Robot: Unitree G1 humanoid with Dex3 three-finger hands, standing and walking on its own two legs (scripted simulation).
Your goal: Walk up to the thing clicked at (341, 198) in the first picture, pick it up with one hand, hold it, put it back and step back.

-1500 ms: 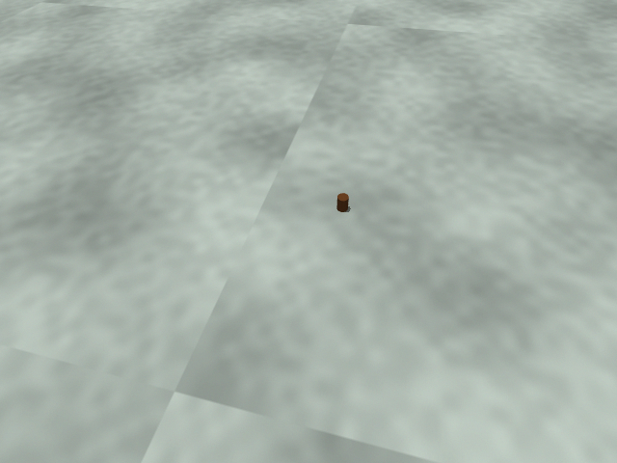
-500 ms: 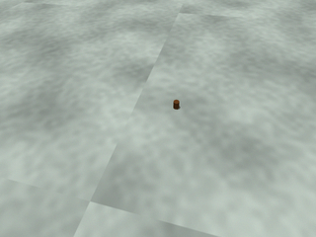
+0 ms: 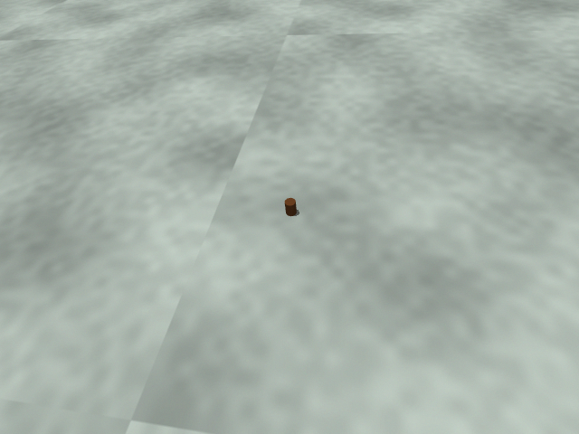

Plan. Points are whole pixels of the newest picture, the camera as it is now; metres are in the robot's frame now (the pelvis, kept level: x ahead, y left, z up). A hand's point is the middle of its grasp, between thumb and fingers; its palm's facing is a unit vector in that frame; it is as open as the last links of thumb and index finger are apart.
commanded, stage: walk up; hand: left
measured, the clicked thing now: (290, 207) +1.21 +0.10 -0.72
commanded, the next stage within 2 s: none
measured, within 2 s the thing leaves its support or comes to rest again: neither
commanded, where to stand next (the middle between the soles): +0.82 -0.02 m, yaw -6 degrees
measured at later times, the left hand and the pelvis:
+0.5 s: hand (166, 336) +0.32 +0.28 -0.13, palm faces -0.18 -0.92 -0.35, open 7.4 cm; pelvis +0.21 +0.01 +0.02, yaw -6 degrees
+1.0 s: hand (185, 264) +0.48 +0.28 -0.13, palm faces -0.12 -0.92 -0.37, open 7.4 cm; pelvis +0.42 +0.00 +0.00, yaw -6 degrees
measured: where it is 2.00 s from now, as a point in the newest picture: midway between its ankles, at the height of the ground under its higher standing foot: (322, 292)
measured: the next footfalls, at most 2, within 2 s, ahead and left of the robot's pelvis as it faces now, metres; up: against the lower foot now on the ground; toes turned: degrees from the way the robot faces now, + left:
left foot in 0.28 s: +0.26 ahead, +0.14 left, +0.00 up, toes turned +2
right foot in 0.64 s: +0.40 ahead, -0.16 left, +0.00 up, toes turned -9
